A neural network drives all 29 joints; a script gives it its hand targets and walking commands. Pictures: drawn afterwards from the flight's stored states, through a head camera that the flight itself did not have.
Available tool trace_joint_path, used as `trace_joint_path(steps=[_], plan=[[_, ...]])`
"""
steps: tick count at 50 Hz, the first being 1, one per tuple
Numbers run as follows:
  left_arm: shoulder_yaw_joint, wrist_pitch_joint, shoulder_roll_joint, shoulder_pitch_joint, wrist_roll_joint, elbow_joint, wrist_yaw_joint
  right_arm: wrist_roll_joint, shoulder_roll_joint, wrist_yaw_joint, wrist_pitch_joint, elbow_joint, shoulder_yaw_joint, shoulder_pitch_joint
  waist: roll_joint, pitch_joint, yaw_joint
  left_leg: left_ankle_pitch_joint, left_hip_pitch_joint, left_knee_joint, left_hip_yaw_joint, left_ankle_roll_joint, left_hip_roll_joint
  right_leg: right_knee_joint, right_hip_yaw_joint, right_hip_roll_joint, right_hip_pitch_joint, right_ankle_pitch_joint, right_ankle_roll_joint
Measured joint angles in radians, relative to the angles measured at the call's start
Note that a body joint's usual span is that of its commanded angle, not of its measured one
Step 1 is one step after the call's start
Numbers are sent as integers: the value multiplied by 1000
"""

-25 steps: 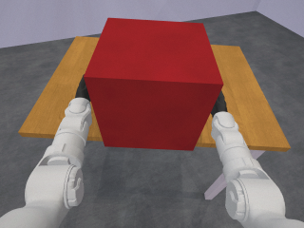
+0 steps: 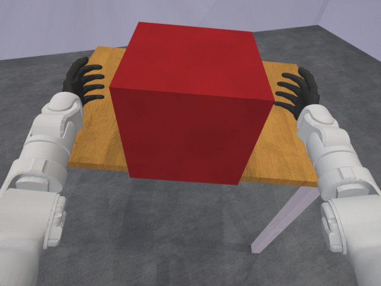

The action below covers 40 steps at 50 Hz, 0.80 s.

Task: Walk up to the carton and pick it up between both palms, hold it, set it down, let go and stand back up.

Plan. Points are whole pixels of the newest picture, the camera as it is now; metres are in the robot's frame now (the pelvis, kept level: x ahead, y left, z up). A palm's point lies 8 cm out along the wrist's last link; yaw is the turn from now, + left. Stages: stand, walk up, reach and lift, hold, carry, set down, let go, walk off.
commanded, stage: set down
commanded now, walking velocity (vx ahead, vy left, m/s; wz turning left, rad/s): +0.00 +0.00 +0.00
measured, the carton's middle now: (189, 106) +0.51 +0.01 +0.11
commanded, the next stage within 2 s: none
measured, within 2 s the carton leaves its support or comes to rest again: neither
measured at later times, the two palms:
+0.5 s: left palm (58, 65) +0.43 +0.25 +0.25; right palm (312, 90) +0.42 -0.21 +0.23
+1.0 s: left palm (64, 84) +0.40 +0.24 +0.23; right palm (328, 114) +0.39 -0.24 +0.21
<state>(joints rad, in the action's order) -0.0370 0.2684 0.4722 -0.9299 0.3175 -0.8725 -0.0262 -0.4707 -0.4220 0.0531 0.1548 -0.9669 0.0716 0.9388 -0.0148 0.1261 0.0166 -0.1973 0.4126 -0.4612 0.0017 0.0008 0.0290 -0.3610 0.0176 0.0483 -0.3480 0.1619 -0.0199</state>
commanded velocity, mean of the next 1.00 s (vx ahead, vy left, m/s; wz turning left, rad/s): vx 0.00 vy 0.00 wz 0.00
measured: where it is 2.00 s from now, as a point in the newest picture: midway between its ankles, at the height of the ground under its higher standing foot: outside the picture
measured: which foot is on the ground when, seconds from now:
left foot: down 0.00-1.00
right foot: down 0.00-1.00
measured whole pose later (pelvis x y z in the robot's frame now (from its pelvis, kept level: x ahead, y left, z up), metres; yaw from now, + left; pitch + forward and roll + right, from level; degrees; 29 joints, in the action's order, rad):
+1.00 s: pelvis -0.01 +0.00 +0.01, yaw +0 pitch +2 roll -1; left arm 0.09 0.59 0.49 -0.85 0.27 -0.56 0.01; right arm -0.52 -0.47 0.03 0.40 -0.69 0.03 0.81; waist -0.01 0.07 0.05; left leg -0.16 0.25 -0.38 0.00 0.00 0.02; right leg -0.31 0.01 0.04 -0.20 0.14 -0.02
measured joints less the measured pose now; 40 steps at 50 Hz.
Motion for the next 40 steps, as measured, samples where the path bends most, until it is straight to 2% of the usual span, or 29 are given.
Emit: trace_joint_path(steps=[7,15,22,28,30,36,40], plan=[[-87,65,49,-181,90,-85,-12,13,-22,-33,114,-34,-37,120,-3,10,14,38,45,13,-1,0,-6,-19,2,-6,-60,-21,-4],[-62,101,45,-290,76,-209,12,27,-23,-28,181,-64,-19,198,15,13,13,67,56,39,7,5,-11,-15,-6,-12,-83,-40,-1],[-33,116,72,-248,87,-146,8,47,-1,-10,208,54,-40,151,12,33,16,67,55,43,1,4,-15,-14,-1,-15,-81,-36,0],[-47,160,100,-268,94,-145,13,53,7,-10,241,7,-69,170,-14,30,35,57,36,37,-20,0,-18,-7,20,-16,-48,-25,-4],[-49,182,107,-264,90,-101,7,49,1,-11,244,11,-84,171,-23,27,39,53,28,36,-26,-2,-16,3,25,-14,-34,-25,-6],[-14,233,98,-218,29,14,22,5,-18,-23,231,11,-86,161,-26,14,56,32,-13,27,-35,-5,-11,32,31,-7,27,-23,-7],[35,283,67,-150,-19,84,36,-32,-43,-27,235,48,-52,104,-22,-10,50,24,-73,39,-26,-2,-9,50,21,-6,86,-22,-4]])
